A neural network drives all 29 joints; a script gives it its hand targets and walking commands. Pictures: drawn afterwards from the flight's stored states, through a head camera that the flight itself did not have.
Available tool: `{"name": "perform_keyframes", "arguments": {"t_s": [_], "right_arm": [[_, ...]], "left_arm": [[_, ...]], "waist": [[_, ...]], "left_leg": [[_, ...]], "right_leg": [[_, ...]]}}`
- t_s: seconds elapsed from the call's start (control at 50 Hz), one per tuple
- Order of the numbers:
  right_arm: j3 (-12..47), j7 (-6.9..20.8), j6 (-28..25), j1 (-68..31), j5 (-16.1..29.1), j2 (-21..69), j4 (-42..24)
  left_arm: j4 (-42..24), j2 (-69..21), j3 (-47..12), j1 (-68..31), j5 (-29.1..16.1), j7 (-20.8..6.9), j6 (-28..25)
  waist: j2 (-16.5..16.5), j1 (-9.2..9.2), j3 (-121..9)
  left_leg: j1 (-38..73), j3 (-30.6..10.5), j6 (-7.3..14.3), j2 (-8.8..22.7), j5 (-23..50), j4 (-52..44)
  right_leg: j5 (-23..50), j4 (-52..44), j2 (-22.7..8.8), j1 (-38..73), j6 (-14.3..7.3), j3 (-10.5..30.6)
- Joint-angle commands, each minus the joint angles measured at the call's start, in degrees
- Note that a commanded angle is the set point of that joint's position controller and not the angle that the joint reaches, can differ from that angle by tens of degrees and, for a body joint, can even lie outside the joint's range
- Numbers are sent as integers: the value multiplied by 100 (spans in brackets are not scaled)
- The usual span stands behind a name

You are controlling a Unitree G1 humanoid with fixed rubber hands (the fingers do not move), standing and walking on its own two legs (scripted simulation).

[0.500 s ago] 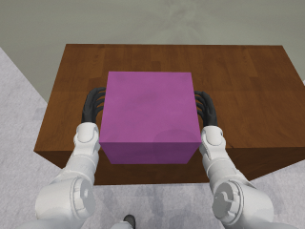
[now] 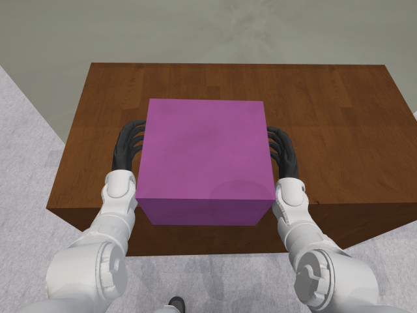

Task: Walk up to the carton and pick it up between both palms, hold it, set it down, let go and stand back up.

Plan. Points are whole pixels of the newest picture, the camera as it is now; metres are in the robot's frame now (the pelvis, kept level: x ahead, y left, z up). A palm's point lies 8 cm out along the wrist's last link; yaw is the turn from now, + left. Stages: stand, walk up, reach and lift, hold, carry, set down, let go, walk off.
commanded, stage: reach and lift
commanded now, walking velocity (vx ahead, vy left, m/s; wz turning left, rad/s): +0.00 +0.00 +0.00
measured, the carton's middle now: (205, 165) +0.41 +0.06 -0.03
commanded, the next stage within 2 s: none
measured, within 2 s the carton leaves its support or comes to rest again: leaves its support in 0.68 s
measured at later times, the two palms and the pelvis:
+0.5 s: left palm (125, 163) +0.37 +0.22 +0.01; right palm (287, 170) +0.39 -0.11 +0.01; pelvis -0.01 +0.00 +0.00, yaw -1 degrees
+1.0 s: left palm (130, 132) +0.40 +0.19 +0.08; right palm (309, 153) +0.40 -0.13 +0.07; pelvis +0.01 -0.01 +0.01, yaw +1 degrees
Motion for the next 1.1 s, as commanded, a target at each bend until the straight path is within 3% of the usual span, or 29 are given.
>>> {"name": "perform_keyframes", "arguments": {"t_s": [0.0, 0.14, 0.2, 0.34, 0.36, 0.56, 0.62, 0.68, 0.82, 0.84, 0.88, 1.0, 1.06, 1.08], "right_arm": [[1878, 1038, -706, -2954, -882, 3270, 10], [2040, 1012, -916, -3052, -849, 3157, 13], [2063, 989, -909, -3137, -776, 3124, 80], [2315, 997, -874, -3275, -648, 3197, -45], [2342, 985, -872, -3258, -614, 3174, -4], [3053, 933, -620, -3240, -194, 3315, -562], [3371, 921, -436, -3349, 44, 3452, -1003], [3848, 868, -174, -3207, 397, 3585, -1502], [4837, 718, 770, -2881, 1298, 3927, -2743], [4975, 667, 931, -2869, 1495, 3888, -3045], [5157, 588, 1264, -2875, 1770, 3920, -3442], [5461, 269, 2430, -2982, 2482, 3679, -4512], [5304, 155, 2938, -3114, 2734, 3499, -5042], [5174, 131, 3126, -3102, 2697, 3382, -4979]], "left_arm": [[-442, -3398, -1389, -3099, 606, -645, -416], [-485, -3408, -1614, -3223, 455, -596, -567], [-462, -3370, -1703, -3397, 371, -590, -561], [-330, -3422, -1858, -3414, 208, -588, -576], [-363, -3448, -1918, -3454, 183, -592, -571], [-958, -3636, -2500, -3612, -318, -545, -391], [-1193, -3752, -2703, -3674, -496, -539, -274], [-1801, -3869, -3014, -3591, -662, -507, -108], [-3123, -4161, -3611, -3443, -1086, -461, 588], [-3415, -4241, -3715, -3443, -1185, -451, 723], [-3880, -4267, -3884, -3492, -1248, -456, 1019], [-4610, -4230, -3709, -3046, -1201, -595, 2330], [-4995, -4219, -3567, -2869, -1027, -757, 3119], [-4764, -4076, -3293, -2576, -874, -857, 3408]], "waist": [[165, 35, -3605], [341, 19, -3912], [237, -3, -3926], [294, 112, -4081], [281, 59, -4089], [359, 13, -4436], [349, 28, -4494], [439, 9, -4830], [417, -49, -4835], [373, -152, -4760], [390, -178, -4603], [33, -353, -3605], [-58, -526, -2844], [-186, -519, -2465]], "left_leg": [[2338, 378, -225, -103, 2383, 239], [2499, 417, -244, -107, 2346, 251], [2506, 391, -194, -107, 1945, 146], [2437, 385, -123, -121, 1779, 99], [2453, 389, -156, -151, 1844, 121], [2832, 266, -228, -175, 2223, 229], [2809, 176, -175, -209, 2268, 205], [3000, 140, -223, -266, 2766, 267], [3316, -100, -175, -385, 3150, 209], [3387, -133, -183, -385, 3241, 186], [3651, -241, -178, -404, 3356, 171], [3834, -439, -94, -486, 3128, -51], [4002, -439, -82, -547, 2866, -185], [4039, -443, -55, -543, 2616, -325]], "right_leg": [[2202, -113, -24, 1093, 127, -104], [2042, -180, 4, 751, 96, -133], [1728, -234, 21, 651, 102, -160], [1602, -217, 9, 561, 124, -96], [1643, -229, 42, 576, 131, -109], [1912, -223, 95, 472, 126, -69], [2056, -173, 92, 606, 167, -35], [2560, -129, 116, 847, 194, 40], [2897, -206, 137, 1385, 276, 224], [2995, -228, 116, 1519, 290, 242], [3042, -292, 134, 1552, 324, 307], [3103, -482, 60, 2454, 461, 441], [2997, -668, -22, 2660, 503, 435], [2787, -741, -49, 2695, 521, 449]]}}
